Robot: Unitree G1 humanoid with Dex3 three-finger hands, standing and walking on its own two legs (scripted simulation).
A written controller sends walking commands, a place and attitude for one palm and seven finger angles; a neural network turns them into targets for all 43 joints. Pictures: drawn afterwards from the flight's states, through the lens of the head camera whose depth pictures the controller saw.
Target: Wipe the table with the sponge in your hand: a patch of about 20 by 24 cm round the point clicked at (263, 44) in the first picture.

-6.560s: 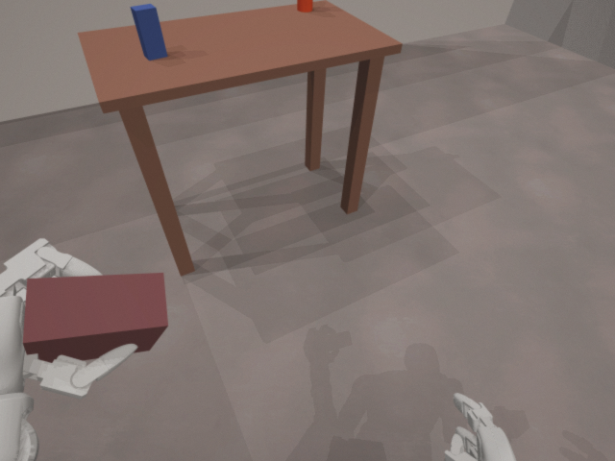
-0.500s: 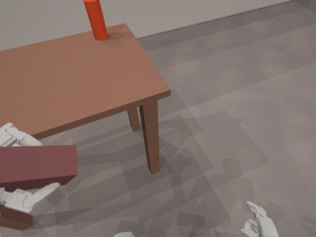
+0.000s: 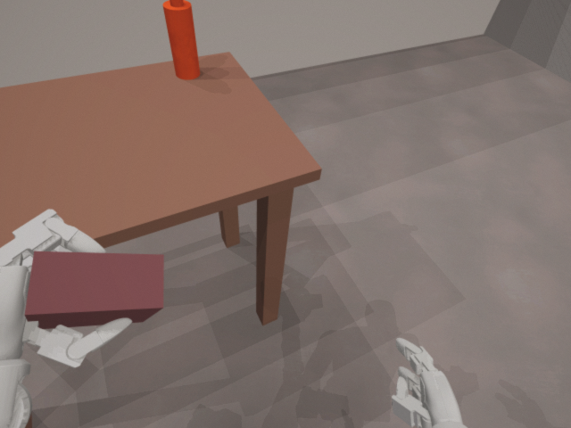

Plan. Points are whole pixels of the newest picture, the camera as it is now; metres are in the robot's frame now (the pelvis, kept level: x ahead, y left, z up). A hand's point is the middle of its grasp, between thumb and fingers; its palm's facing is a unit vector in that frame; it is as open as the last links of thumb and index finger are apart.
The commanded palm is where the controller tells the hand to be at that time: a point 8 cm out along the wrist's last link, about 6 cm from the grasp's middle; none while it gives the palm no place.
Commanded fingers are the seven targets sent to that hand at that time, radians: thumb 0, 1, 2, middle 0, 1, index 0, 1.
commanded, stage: shuffle to correct the standing spot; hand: left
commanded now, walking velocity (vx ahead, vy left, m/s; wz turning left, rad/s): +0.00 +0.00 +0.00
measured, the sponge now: (115, 291) +0.23 +0.20 +0.13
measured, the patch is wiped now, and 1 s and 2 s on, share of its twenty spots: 0.00 0.00 0.00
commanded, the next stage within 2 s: come to a stop and stand still in 1.10 s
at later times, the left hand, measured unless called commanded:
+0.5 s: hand (64, 232) +0.27 +0.26 +0.17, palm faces +0.46 -0.79 -0.41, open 9.9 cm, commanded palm +0.19 +0.30 +0.18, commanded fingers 0.00 0.10 1.30 -1.20 -1.60 -1.20 -1.60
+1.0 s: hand (71, 153) +0.37 +0.29 +0.19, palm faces +0.41 -0.75 -0.52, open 9.9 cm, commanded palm +0.31 +0.35 +0.18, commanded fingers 0.00 0.10 1.30 -1.20 -1.60 -1.20 -1.60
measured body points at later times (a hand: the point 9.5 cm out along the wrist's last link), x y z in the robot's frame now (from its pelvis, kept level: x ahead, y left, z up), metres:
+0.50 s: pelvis +0.06 +0.00 -0.01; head +0.08 +0.00 +0.44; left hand +0.24 +0.30 +0.19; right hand +0.24 -0.22 -0.10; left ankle +0.01 +0.07 -0.70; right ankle +0.04 -0.11 -0.74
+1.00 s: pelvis +0.17 +0.06 -0.02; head +0.21 +0.04 +0.43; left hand +0.34 +0.33 +0.21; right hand +0.37 -0.13 -0.12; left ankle +0.16 +0.18 -0.70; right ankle +0.18 -0.03 -0.74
